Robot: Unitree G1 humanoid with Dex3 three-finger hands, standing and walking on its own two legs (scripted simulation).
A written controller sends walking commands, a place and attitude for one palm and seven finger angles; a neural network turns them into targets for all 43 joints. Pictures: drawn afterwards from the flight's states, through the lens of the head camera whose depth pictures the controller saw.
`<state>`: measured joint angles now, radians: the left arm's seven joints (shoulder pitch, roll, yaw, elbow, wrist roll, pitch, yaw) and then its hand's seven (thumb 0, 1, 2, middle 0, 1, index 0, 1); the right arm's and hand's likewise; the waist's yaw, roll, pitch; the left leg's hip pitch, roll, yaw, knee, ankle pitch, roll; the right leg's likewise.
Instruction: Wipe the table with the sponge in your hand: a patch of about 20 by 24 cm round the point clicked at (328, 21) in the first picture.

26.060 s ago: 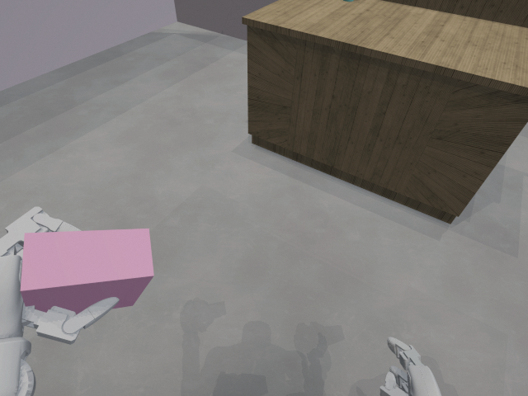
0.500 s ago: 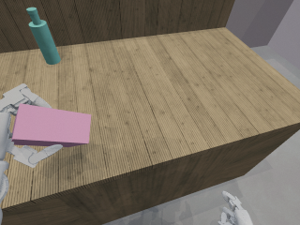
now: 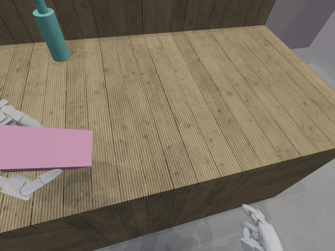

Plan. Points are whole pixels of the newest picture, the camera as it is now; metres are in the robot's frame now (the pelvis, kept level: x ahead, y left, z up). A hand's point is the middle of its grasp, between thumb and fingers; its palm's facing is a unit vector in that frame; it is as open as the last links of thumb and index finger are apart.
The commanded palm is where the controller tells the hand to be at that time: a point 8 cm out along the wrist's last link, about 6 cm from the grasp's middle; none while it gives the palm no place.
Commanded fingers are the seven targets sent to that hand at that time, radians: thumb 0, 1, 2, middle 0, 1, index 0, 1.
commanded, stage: come to a stop and stand still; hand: left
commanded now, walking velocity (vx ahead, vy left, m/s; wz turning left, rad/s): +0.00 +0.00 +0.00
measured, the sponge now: (57, 152) +0.24 +0.22 +0.16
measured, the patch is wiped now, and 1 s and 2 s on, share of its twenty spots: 0.00 0.00 0.00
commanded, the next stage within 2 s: look again from close up in 0.06 s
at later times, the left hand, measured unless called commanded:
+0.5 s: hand (21, 192) +0.17 +0.24 +0.17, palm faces +0.36 -0.86 -0.35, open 9.9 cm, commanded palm +0.11 +0.27 +0.18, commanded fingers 0.00 0.10 1.30 -1.20 -1.60 -1.20 -1.60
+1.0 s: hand (0, 159) +0.19 +0.26 +0.21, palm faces +0.44 -0.81 -0.40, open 9.9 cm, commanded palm +0.12 +0.27 +0.18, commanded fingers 0.00 0.10 1.30 -1.20 -1.60 -1.20 -1.60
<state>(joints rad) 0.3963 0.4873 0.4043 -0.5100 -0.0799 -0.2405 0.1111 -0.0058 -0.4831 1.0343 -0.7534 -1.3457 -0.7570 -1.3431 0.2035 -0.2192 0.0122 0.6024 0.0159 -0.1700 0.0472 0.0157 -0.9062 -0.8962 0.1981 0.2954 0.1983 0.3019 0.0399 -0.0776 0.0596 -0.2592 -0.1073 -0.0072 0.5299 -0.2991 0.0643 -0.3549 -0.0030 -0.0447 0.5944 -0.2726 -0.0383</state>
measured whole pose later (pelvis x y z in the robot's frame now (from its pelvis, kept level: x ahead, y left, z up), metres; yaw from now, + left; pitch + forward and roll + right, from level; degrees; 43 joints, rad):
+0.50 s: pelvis -0.05 -0.01 +0.01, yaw +0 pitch +0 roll +0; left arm 0.44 0.43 0.35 -0.42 -0.13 -0.22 0.11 -0.01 -0.48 1.03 -0.75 -1.35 -0.76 -1.34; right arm 0.25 -0.24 0.01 0.63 0.06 -0.21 0.01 0.02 -0.91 -0.90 0.20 0.30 0.20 0.30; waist 0.01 -0.03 0.02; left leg -0.28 -0.07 -0.03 0.49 -0.21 0.04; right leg -0.32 0.03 -0.07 0.45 -0.13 -0.06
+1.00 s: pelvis -0.06 +0.00 +0.00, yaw -3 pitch -1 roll +0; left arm 0.24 0.44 0.46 -0.31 -0.08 -0.26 0.07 -0.01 -0.48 1.04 -0.75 -1.35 -0.75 -1.35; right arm 0.22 -0.22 0.03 0.60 0.04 -0.17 0.04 0.02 -0.91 -0.90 0.20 0.30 0.20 0.30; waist 0.04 0.02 0.05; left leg -0.28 -0.02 0.07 0.54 -0.26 0.04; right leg -0.32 0.05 -0.03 0.45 -0.12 -0.04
